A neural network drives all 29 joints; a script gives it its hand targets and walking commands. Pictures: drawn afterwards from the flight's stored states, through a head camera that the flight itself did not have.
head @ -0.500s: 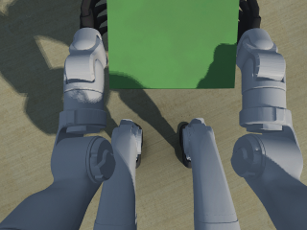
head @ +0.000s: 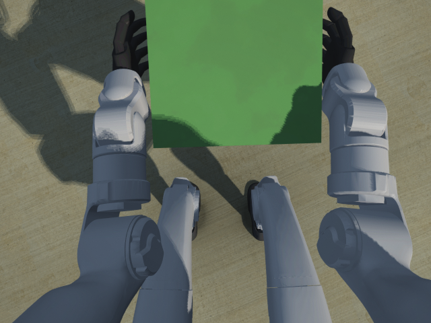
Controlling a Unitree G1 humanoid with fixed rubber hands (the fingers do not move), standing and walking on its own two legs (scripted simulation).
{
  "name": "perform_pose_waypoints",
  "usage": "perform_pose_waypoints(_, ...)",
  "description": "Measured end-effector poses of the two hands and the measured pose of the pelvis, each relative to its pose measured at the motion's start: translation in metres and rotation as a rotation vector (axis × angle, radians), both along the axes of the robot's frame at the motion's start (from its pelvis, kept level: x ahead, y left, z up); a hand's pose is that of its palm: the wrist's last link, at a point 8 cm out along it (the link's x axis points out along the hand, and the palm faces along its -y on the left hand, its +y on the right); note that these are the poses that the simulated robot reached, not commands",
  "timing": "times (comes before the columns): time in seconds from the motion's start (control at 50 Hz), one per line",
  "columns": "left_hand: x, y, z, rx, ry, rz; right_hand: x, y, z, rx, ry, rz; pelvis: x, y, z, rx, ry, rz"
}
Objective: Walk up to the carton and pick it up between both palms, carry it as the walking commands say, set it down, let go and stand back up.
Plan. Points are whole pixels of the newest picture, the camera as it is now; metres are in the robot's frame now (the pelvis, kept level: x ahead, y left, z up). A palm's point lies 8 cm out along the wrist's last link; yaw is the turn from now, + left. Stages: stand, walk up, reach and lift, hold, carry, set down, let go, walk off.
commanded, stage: reach and lift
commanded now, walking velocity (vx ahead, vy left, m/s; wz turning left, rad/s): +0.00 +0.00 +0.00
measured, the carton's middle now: (229, 66) +0.52 -0.01 -0.12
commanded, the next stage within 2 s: none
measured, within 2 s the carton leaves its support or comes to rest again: neither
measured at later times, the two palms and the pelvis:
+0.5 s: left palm (90, 33) +0.49 +0.15 +0.06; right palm (383, 32) +0.48 -0.17 +0.06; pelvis +0.10 +0.01 +0.09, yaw +0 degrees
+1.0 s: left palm (57, 44) +0.45 +0.15 +0.11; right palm (427, 30) +0.45 -0.17 +0.11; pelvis +0.13 -0.01 +0.14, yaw +0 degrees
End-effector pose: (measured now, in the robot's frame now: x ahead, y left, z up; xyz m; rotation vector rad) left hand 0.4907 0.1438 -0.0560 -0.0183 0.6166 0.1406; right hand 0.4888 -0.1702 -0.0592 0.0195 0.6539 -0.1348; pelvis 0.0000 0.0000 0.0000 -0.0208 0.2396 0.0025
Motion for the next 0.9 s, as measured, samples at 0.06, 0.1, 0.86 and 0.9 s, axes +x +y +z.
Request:
perform_pose_waypoints(0.06, -0.001, 0.000, 0.013, -0.001, 0.034, -0.006, -0.005, 0.000, 0.010, 0.001, 0.033, -0.005, 0.005, 0.001, 0.005, -0.001, 0.062, -0.001)
perform_pose_waypoints(0.1, -0.003, -0.001, 0.022, 0.001, 0.060, -0.012, -0.009, -0.001, 0.018, -0.008, 0.058, -0.003, 0.012, 0.003, 0.009, -0.002, 0.115, -0.002)
perform_pose_waypoints(0.86, -0.028, -0.002, 0.150, 0.014, 0.080, -0.009, -0.028, -0.003, 0.150, -0.002, 0.075, 0.006, 0.127, -0.007, 0.128, 0.019, 0.104, -0.005)
perform_pose_waypoints(0.9, -0.032, 0.000, 0.156, 0.018, 0.083, -0.010, -0.030, -0.001, 0.157, -0.007, 0.078, 0.011, 0.128, -0.009, 0.131, 0.019, 0.078, -0.005)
